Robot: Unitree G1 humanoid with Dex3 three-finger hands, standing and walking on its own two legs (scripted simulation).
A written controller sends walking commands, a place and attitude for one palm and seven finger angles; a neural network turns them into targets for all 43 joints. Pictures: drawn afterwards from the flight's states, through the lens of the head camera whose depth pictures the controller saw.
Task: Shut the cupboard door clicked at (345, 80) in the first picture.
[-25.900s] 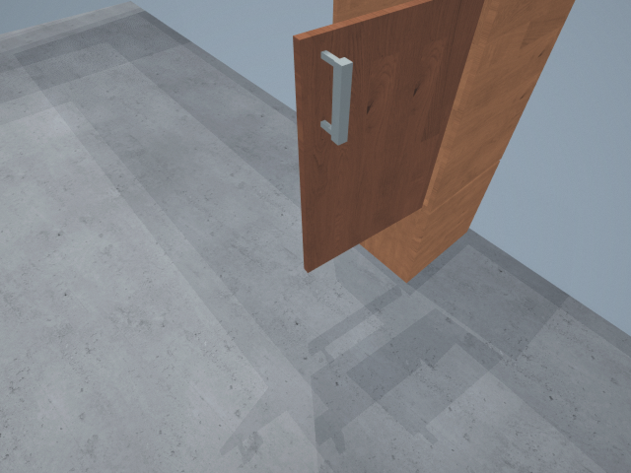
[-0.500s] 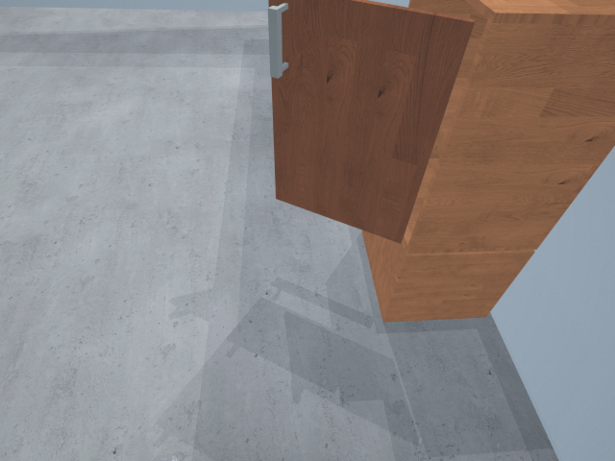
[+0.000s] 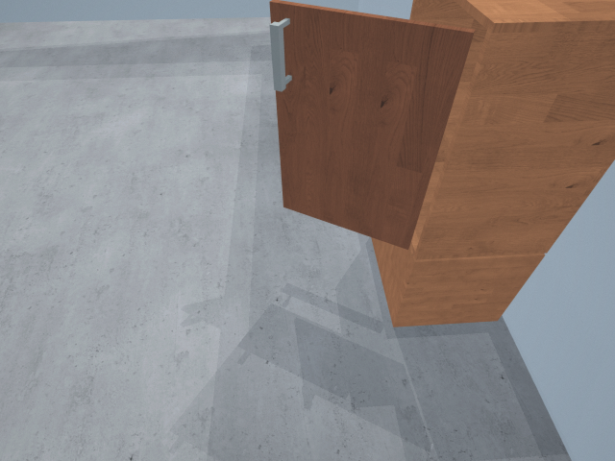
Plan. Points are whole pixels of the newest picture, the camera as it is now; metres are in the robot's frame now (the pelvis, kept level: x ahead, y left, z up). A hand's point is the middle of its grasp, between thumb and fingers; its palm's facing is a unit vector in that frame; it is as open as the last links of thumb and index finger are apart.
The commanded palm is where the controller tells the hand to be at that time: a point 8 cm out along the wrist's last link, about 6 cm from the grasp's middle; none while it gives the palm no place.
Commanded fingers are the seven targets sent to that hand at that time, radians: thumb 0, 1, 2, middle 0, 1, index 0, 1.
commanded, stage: let the arm hang, fingers relaxed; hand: left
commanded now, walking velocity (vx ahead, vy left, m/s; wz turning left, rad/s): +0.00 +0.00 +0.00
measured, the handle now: (282, 55) +0.88 +0.10 +0.15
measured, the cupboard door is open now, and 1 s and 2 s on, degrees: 60 60 60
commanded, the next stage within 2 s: look to check the result in 0.34 s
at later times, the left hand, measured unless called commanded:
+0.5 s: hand out of the picture -0.04 +0.15 -0.18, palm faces +0.05 -0.99 -0.16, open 7.4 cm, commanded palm none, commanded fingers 0.00 0.90 0.90 -0.20 -0.30 -0.20 -0.30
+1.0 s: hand out of the picture -0.01 +0.16 -0.18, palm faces +0.03 -0.98 -0.17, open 7.4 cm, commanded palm none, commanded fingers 0.00 0.90 0.90 -0.20 -0.30 -0.20 -0.30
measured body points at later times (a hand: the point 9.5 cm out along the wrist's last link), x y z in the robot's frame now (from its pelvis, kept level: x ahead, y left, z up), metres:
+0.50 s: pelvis +0.01 +0.00 +0.00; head +0.00 +0.00 +0.45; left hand -0.04 +0.21 -0.16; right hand -0.03 -0.20 -0.17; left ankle +0.05 +0.10 -0.74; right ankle -0.05 -0.08 -0.74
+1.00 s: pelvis +0.02 +0.00 +0.00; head +0.02 +0.00 +0.45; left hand -0.01 +0.21 -0.16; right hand +0.00 -0.21 -0.16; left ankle +0.05 +0.10 -0.74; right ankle -0.05 -0.08 -0.74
